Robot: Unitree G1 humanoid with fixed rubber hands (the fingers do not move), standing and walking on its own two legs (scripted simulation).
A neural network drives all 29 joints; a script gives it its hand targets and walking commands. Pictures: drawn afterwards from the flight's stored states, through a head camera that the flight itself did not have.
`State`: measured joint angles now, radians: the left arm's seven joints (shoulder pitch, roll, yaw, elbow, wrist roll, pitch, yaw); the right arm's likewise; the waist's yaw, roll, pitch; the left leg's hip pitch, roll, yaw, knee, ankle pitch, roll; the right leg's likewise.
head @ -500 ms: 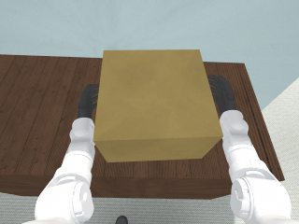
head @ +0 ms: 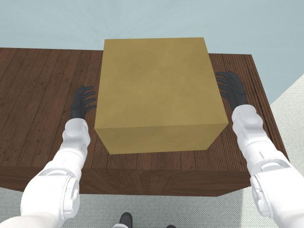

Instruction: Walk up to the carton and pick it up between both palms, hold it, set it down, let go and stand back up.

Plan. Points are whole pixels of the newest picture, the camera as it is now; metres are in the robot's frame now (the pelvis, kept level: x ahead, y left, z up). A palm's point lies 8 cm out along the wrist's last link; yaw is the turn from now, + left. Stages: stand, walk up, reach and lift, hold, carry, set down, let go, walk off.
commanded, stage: set down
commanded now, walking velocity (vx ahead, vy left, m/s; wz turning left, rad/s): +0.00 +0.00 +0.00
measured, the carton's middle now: (156, 95) +0.47 +0.03 +0.01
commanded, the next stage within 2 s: none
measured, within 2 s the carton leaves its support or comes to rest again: neither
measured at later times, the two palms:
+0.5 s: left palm (64, 127) +0.34 +0.25 +0.04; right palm (260, 120) +0.38 -0.22 +0.07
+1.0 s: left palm (51, 152) +0.27 +0.26 +0.04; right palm (264, 156) +0.30 -0.23 +0.05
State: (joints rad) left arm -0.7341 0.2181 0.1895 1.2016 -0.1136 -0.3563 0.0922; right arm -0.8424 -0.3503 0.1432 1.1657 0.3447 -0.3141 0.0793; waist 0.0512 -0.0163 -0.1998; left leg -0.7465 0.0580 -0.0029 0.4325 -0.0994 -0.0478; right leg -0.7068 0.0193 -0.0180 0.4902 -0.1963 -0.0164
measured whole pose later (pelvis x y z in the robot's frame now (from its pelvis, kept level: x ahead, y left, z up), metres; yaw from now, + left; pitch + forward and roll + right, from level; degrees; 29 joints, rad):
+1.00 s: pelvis -0.03 +0.00 +0.01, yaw +0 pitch +6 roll -1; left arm -0.26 0.23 0.08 0.65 -0.15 -0.11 0.12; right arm -0.40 -0.41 0.17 1.02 0.42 -0.24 0.21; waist 0.05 -0.04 -0.14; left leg -0.44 0.06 0.00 0.45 -0.12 -0.04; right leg -0.39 0.02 -0.02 0.48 -0.20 -0.02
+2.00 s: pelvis +0.02 +0.01 +0.02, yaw +0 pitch -3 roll -1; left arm 0.28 0.22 0.07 0.11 -0.15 0.15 0.11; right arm 0.23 -0.42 0.04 0.37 0.42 -0.06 0.20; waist 0.05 -0.02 -0.09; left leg -0.14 0.06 0.00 0.37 -0.18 -0.04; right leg -0.05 0.02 -0.02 0.32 -0.22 -0.02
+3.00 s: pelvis +0.04 +0.01 +0.02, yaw +0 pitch -3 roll -1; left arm 0.30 0.21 0.07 0.23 -0.13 0.16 -0.01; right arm 0.27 -0.31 0.04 0.39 0.22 -0.04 0.06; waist 0.05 0.01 -0.01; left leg -0.13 0.06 0.00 0.37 -0.20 -0.04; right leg -0.02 0.02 -0.02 0.29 -0.23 -0.01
